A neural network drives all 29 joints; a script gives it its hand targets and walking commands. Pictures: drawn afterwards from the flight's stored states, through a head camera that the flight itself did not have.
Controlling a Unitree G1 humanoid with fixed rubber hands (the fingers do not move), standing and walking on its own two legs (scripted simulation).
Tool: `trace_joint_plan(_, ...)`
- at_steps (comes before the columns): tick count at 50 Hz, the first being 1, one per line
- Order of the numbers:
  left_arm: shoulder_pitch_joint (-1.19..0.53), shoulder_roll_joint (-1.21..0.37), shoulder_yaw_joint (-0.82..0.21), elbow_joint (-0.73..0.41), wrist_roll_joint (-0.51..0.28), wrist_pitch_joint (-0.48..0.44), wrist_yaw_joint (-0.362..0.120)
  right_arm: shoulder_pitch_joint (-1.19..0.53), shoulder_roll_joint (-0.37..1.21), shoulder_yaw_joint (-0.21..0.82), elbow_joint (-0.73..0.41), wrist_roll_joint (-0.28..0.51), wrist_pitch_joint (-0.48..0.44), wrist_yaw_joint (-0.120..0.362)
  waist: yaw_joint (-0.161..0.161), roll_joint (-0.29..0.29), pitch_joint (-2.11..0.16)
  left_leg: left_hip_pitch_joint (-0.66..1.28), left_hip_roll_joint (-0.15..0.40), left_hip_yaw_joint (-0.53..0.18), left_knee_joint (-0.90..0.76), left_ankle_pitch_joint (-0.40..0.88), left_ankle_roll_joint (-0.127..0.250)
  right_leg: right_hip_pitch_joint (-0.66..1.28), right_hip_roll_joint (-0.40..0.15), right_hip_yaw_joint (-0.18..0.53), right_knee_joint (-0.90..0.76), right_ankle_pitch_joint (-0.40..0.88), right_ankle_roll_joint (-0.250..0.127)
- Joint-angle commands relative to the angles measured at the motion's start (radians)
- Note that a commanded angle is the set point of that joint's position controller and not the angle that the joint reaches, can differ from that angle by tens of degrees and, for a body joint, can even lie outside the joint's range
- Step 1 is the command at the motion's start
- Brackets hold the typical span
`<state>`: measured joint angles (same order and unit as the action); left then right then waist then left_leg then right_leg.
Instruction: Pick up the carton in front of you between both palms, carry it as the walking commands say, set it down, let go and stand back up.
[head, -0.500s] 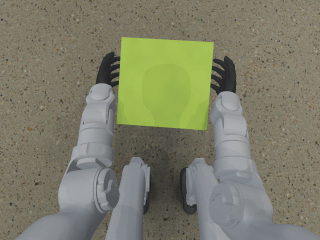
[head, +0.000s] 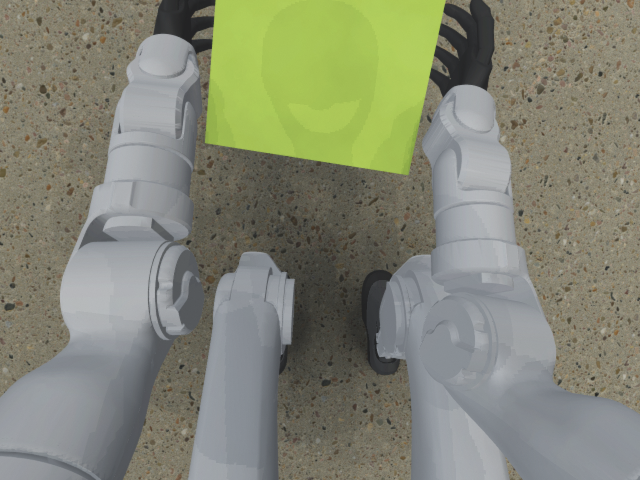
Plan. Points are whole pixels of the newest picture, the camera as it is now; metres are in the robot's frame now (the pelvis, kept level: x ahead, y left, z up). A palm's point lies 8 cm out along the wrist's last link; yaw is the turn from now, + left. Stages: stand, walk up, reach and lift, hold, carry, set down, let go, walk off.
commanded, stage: set down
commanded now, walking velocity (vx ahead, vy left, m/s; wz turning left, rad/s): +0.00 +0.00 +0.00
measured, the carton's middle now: (321, 73) +0.54 +0.05 -0.22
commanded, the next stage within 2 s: none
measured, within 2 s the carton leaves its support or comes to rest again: rests again in 0.82 s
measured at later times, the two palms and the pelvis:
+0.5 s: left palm (195, 44) +0.56 +0.21 -0.22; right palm (427, 89) +0.53 -0.09 -0.21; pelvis +0.00 +0.00 -0.07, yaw -1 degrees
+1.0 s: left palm (202, 42) +0.57 +0.20 -0.24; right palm (434, 83) +0.55 -0.10 -0.23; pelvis +0.00 +0.00 -0.08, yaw -2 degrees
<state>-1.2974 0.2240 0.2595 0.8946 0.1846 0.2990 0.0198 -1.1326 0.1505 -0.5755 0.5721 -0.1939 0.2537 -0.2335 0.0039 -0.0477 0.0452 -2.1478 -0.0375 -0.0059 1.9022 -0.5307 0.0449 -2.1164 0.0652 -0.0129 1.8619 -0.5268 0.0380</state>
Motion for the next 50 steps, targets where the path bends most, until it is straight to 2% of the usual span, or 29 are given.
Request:
trace_joint_plan(1, -0.54, -0.843, -0.355, -0.06, -0.141, -0.058, -0.254, -0.687, 0.743, 0.528, 0.059, 0.12, -0.009, 0.254, 0.026, 0.118, -1.127, 0.708, -0.085, -0.012, -0.15, 0.341, -0.044, 0.464, 0.128, -0.065, -0.051, 0.225, 0.008)
trace_joint_plan(7, -0.619, -0.79, -0.393, -0.039, -0.187, -0.074, -0.245, -0.766, 0.691, 0.537, 0.058, 0.165, -0.026, 0.247, 0.021, 0.133, -1.114, 0.741, -0.071, -0.025, -0.07, 0.398, -0.042, 0.423, 0.12, -0.077, 0.034, 0.243, 0.011)
trace_joint_plan(12, -0.693, -0.745, -0.429, -0.012, -0.233, -0.086, -0.24, -0.831, 0.639, 0.534, 0.069, 0.199, -0.038, 0.24, 0.002, 0.157, -1.082, 0.773, -0.061, -0.04, -0.005, 0.428, -0.039, 0.386, 0.11, -0.086, 0.1, 0.245, 0.009)
trace_joint_plan(17, -0.771, -0.73, -0.483, -0.022, -0.294, -0.094, -0.235, -0.866, 0.627, 0.554, 0.074, 0.246, -0.044, 0.237, -0.009, 0.202, -1.133, 0.864, -0.054, -0.044, 0.053, 0.512, -0.042, 0.383, 0.106, -0.097, 0.15, 0.275, 0.003)
trace_joint_plan(19, -0.734, -0.753, -0.475, 0.003, -0.29, -0.09, -0.235, -0.868, 0.641, 0.529, 0.092, 0.252, -0.042, 0.245, -0.013, 0.223, -1.1, 0.871, -0.053, -0.056, 0.061, 0.548, -0.038, 0.327, 0.108, -0.101, 0.16, 0.268, 0.001)
trace_joint_plan(22, -0.697, -0.779, -0.446, 0.036, -0.277, -0.087, -0.242, -0.841, 0.653, 0.494, 0.127, 0.238, -0.035, 0.263, -0.025, 0.215, -1.029, 0.85, -0.048, -0.074, 0.077, 0.58, -0.033, 0.236, 0.109, -0.1, 0.168, 0.256, 0.004)
trace_joint_plan(28, -0.658, -0.749, -0.364, 0.135, -0.222, -0.086, -0.269, -0.824, 0.642, 0.44, 0.183, 0.2, -0.026, 0.281, 0.005, 0.156, -0.819, 0.588, -0.051, -0.057, 0.068, 0.373, -0.017, 0.259, 0.106, -0.084, 0.177, 0.203, 0.003)
trace_joint_plan(34, -0.626, -0.704, -0.304, 0.199, -0.176, -0.084, -0.287, -0.786, 0.616, 0.376, 0.247, 0.169, -0.023, 0.288, 0.015, 0.123, -0.701, 0.474, -0.044, -0.055, 0.067, 0.277, -0.001, 0.254, 0.107, -0.078, 0.182, 0.169, 0.001)
trace_joint_plan(40, -0.57, -0.672, -0.264, 0.235, -0.138, -0.073, -0.304, -0.749, 0.6, 0.345, 0.285, 0.157, -0.021, 0.299, 0.037, 0.091, -0.639, 0.439, -0.039, -0.062, 0.073, 0.273, 0.011, 0.235, 0.108, -0.073, 0.189, 0.166, 0.003)
trace_joint_plan(50, -0.479, -0.632, -0.224, 0.274, -0.082, -0.052, -0.323, -0.651, 0.573, 0.295, 0.345, 0.124, -0.01, 0.314, 0.049, 0.074, -0.556, 0.423, -0.033, -0.076, 0.083, 0.288, 0.019, 0.174, 0.113, -0.073, 0.198, 0.16, 0.009)
